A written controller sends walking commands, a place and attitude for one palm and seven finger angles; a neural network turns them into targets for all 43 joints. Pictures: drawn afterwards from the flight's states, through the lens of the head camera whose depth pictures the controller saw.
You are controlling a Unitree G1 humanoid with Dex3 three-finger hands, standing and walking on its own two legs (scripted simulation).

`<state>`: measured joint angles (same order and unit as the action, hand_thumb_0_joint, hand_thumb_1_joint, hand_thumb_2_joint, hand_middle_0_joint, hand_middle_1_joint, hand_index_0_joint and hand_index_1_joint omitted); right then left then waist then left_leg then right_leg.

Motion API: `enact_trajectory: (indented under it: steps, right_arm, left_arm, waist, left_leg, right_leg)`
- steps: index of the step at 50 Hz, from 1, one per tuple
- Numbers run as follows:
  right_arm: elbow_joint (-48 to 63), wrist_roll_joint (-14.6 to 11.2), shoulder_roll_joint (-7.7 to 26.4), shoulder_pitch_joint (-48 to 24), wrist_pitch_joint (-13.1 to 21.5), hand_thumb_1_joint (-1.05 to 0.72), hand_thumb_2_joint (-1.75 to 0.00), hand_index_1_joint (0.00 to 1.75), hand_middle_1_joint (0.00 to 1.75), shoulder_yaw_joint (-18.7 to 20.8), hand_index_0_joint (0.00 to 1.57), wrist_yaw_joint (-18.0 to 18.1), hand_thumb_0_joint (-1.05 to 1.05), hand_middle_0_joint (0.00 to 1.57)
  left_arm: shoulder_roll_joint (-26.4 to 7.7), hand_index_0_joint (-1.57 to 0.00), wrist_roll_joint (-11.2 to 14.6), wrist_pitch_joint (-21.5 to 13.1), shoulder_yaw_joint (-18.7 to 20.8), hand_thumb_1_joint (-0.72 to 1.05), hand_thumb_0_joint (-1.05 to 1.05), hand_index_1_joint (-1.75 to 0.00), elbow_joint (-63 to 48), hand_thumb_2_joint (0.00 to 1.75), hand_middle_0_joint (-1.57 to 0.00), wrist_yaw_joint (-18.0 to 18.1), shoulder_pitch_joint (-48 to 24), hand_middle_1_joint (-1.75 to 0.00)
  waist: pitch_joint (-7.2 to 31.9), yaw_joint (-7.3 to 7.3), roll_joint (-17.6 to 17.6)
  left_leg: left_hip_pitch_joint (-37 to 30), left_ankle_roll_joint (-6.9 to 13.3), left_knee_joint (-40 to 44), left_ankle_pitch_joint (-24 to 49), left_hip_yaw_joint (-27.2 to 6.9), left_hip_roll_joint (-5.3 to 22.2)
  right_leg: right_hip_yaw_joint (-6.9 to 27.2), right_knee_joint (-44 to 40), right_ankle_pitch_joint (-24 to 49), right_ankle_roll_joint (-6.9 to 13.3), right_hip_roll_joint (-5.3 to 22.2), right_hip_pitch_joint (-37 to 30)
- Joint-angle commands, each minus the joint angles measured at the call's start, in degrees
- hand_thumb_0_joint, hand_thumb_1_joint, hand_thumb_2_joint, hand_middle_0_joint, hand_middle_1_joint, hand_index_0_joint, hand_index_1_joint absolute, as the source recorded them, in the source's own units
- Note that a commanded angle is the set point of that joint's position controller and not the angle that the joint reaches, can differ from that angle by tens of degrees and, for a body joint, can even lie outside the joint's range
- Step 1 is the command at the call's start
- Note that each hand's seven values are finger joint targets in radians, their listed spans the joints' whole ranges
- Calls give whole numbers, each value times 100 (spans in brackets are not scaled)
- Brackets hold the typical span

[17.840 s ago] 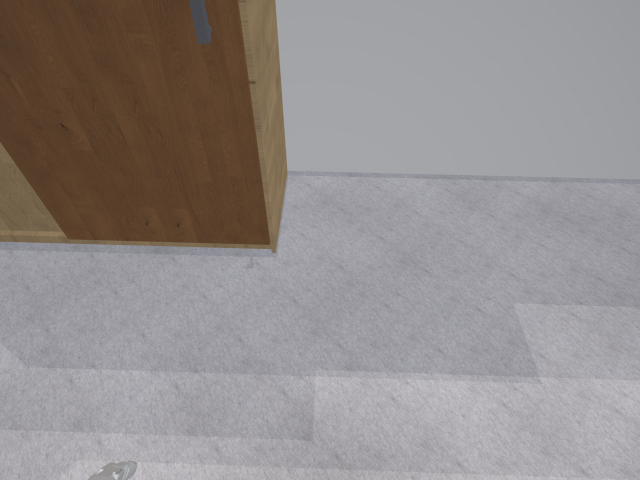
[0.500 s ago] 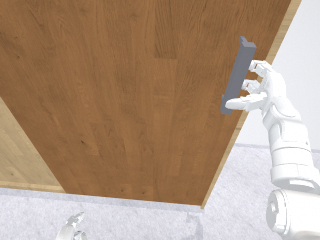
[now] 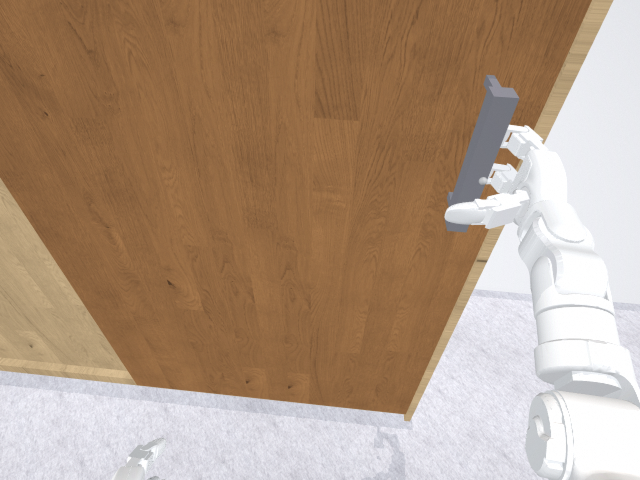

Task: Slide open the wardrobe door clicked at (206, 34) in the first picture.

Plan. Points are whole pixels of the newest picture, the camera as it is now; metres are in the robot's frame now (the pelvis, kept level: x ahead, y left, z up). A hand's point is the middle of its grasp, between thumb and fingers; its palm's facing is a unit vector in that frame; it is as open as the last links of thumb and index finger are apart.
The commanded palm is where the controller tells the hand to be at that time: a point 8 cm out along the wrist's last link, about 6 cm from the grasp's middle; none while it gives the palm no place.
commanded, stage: slide the fingers in behind the handle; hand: right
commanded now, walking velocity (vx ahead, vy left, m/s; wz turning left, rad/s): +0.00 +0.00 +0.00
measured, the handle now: (472, 157) +0.49 -0.15 +0.20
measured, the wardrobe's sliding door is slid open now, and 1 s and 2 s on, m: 0.00 0.00 0.00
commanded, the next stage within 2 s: grip the handle and tug to test in 0.50 s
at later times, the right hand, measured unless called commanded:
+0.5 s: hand (481, 181) +0.42 -0.15 +0.21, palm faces +0.05 +1.00 +0.02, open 14.1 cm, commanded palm +0.40 -0.19 +0.20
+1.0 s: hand (474, 178) +0.43 -0.14 +0.21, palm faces +0.03 +1.00 +0.01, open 10.3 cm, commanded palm +0.41 -0.19 +0.20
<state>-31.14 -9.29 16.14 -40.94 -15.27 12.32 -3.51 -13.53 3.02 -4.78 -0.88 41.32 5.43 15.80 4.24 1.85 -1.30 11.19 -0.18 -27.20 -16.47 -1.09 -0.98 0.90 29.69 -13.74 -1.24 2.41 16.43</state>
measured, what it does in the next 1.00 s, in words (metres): stands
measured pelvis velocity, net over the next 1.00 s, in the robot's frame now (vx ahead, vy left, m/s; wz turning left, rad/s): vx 0.00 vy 0.00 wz -0.01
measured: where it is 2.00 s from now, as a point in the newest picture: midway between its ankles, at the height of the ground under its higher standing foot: outside the picture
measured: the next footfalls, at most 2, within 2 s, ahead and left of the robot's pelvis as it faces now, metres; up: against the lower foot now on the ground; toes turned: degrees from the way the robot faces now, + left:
none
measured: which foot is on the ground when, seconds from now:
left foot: down 0.00-1.00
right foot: down 0.00-1.00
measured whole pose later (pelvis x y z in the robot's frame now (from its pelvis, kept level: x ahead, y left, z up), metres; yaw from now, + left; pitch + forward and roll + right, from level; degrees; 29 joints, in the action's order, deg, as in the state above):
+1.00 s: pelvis +0.00 +0.00 +0.00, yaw -1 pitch +1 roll +1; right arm -32.9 -9.0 14.8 -43.8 -16.4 10.2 -2.3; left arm -13.3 2.8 -4.6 -1.2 41.9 5.3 14.7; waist 3.8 1.4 -1.4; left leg 11.2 -0.2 -27.5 -16.9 -0.3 -0.8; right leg 1.7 30.3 -14.1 -1.2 2.1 16.9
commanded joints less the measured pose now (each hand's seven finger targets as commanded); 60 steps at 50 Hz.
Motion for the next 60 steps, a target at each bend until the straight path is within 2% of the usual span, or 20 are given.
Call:
enact_trajectory:
  steps: [1, 7, 9, 11, 13, 16, 18, 20, 24, 25, 29, 30, 32, 36, 39, 44, 51, 54, 56, 60]
  right_arm:
    - [1443, -25, 934, -2967, 376, 50, -30, 120, 120, 97, 30, 26, 0, 30]
    - [1358, -36, 906, -2987, 296, 50, -30, 120, 120, 111, 30, 39, 0, 30]
    - [1431, -22, 1011, -2808, 303, 50, -30, 120, 120, 200, 30, 31, 0, 30]
    - [1449, -15, 813, -2950, 288, 50, -30, 120, 120, 24, 30, 27, 0, 30]
    - [1335, -27, 1005, -2882, 280, 50, -30, 120, 120, 214, 30, 61, 0, 30]
    - [1522, -4, 762, -3046, 315, 50, -30, 120, 120, -23, 30, 37, 0, 30]
    - [1463, -34, 860, -2754, 301, 50, -30, 120, 120, 112, 30, 60, 0, 30]
    - [1582, -26, 628, -3026, 300, 50, -30, 120, 120, -113, 30, 57, 0, 30]
    - [1461, -24, 757, -2981, 250, 50, -30, 120, 120, -12, 30, 81, 0, 30]
    - [1559, -14, 519, -3187, 262, 50, -30, 120, 120, -215, 30, 78, 0, 30]
    - [1425, -46, 744, -2879, 243, 50, -30, 120, 120, 32, 30, 91, 0, 30]
    - [1487, -56, 658, -2968, 253, 50, -30, 120, 120, -49, 30, 73, 0, 30]
    - [1501, -46, 730, -2877, 258, 41, -34, 121, 121, 2, 31, 46, 0, 31]
    - [1447, -14, 573, -3067, 280, 22, -42, 124, 124, -156, 33, 86, 0, 33]
    - [1447, -29, 770, -2928, 281, 8, -48, 126, 126, 15, 35, 79, 0, 35]
    - [1207, -12, 646, -3232, 270, -15, -58, 129, 129, -131, 37, 73, 0, 37]
    - [1152, 15, 628, -3268, 395, -48, -72, 134, 134, -74, 41, 158, 0, 41]
    - [1128, 29, 981, -3083, 420, -62, -78, 136, 136, 235, 42, 212, 0, 42]
    - [1200, 36, 840, -2945, 407, -71, -82, 137, 137, 139, 43, 195, 0, 43]
    - [1005, 63, 1021, -3078, 355, -90, -90, 140, 140, 214, 45, 159, 0, 45]
  left_arm:
    - [-719, -20, 35, -275, 221, 90, 0, -30, -779, 90, -20, 53, -551, -30]
    - [-730, -20, 16, -251, 218, 90, 0, -30, -756, 90, -20, 70, -581, -30]
    - [-736, -20, 15, -232, 220, 90, 0, -30, -795, 90, -20, 75, -610, -30]
    - [-688, -20, 28, -229, 203, 90, 0, -30, -791, 90, -20, 73, -619, -30]
    - [-743, -20, -4, -214, 215, 90, 0, -30, -748, 90, -20, 77, -582, -30]
    - [-676, -20, 19, -216, 202, 90, 0, -30, -800, 90, -20, 65, -627, -30]
    - [-721, -20, 8, -217, 211, 90, 0, -30, -794, 90, -20, 57, -604, -30]
    - [-674, -20, 32, -220, 203, 90, 0, -30, -805, 90, -20, 56, -647, -30]
    - [-709, -20, 17, -219, 207, 90, 0, -30, -760, 90, -20, 65, -621, -30]
    - [-675, -20, 20, -228, 203, 90, 0, -30, -759, 90, -20, 61, -636, -30]
    - [-703, -20, 3, -236, 212, 90, 0, -30, -745, 90, -20, 54, -624, -30]
    - [-695, -20, 2, -227, 204, 90, 0, -30, -744, 90, -20, 58, -622, -30]
    - [-688, -20, 9, -224, 204, 90, 0, -30, -768, 90, -20, 61, -637, -30]
    - [-666, -20, 16, -235, 192, 90, 0, -30, -740, 90, -20, 50, -635, -30]
    - [-712, -20, -2, -240, 207, 90, 0, -30, -741, 90, -20, 53, -620, -30]
    - [-700, -20, 14, -243, 189, 90, 0, -30, -691, 90, -20, 66, -600, -30]
    - [-681, -20, -14, -265, 213, 90, 0, -30, -702, 90, -20, 31, -526, -30]
    - [-725, -20, -42, -229, 217, 90, 0, -30, -702, 90, -20, 26, -482, -30]
    - [-683, -20, -27, -205, 219, 90, 0, -30, -753, 90, -20, 18, -536, -30]
    - [-720, -20, -26, -158, 208, 90, 0, -30, -725, 90, -20, 45, -518, -30]
  waist:
    - [1409, -6, -6]
    - [1324, 13, 211]
    - [1463, -45, 118]
    - [1404, -9, 15]
    - [1374, -27, 91]
    - [1443, 20, -13]
    - [1492, -68, 61]
    - [1428, 24, 18]
    - [1443, 4, 162]
    - [1455, 78, 55]
    - [1480, -38, 122]
    - [1456, 4, 207]
    - [1495, -50, 150]
    - [1317, 34, 30]
    - [1444, -29, 101]
    - [1235, 78, 50]
    - [1566, 27, 119]
    - [1607, -36, 222]
    - [1565, -55, 232]
    - [1311, -2, 278]
  left_leg:
    - [126, 116, 359, 1579, 294, -177]
    - [168, 104, 374, 1586, 297, -181]
    - [43, 111, 350, 1723, 274, -157]
    - [109, 115, 350, 1650, 291, -171]
    - [79, 113, 360, 1699, 286, -176]
    - [129, 124, 325, 1704, 297, -174]
    - [26, 134, 338, 1720, 298, -187]
    - [136, 121, 325, 1717, 306, -182]
    - [114, 117, 330, 1697, 319, -180]
    - [162, 116, 322, 1724, 319, -180]
    - [87, 121, 324, 1765, 311, -177]
    - [66, 110, 328, 1834, 310, -174]
    - [11, 120, 304, 1856, 303, -173]
    - [184, 121, 362, 1584, 318, -187]
    - [63, 120, 336, 1769, 310, -173]
    - [272, 104, 388, 1456, 305, -176]
    - [133, 120, 293, 1682, 309, -184]
    - [-25, 110, 263, 1887, 304, -170]
    - [-35, 95, 278, 1904, 284, -174]
    - [70, 78, 359, 1713, 256, -168]
  right_leg:
    - [-186, -205, 1291, 316, -222, -1104]
    - [-180, -210, 1284, 328, -214, -1094]
    - [-200, -196, 1408, 341, -224, -1132]
    - [-190, -195, 1355, 315, -225, -1124]
    - [-191, -178, 1392, 329, -235, -1123]
    - [-175, -171, 1441, 316, -218, -1196]
    - [-175, -169, 1468, 316, -227, -1186]
    - [-167, -159, 1448, 317, -219, -1213]
    - [-140, -173, 1434, 321, -214, -1190]
    - [-153, -171, 1462, 318, -213, -1255]
    - [-149, -169, 1493, 325, -221, -1204]
    - [-171, -169, 1507, 332, -229, -1186]
    - [-172, -176, 1513, 319, -232, -1153]
    - [-151, -185, 1326, 312, -225, -1153]
    - [-161, -188, 1476, 330, -224, -1174]
    - [-138, -192, 1189, 327, -229, -1092]
    - [-132, -142, 1409, 321, -239, -1139]
    - [-149, -155, 1533, 330, -226, -1056]
    - [-205, -155, 1488, 336, -233, -1027]
    - [-213, -182, 1264, 356, -236, -896]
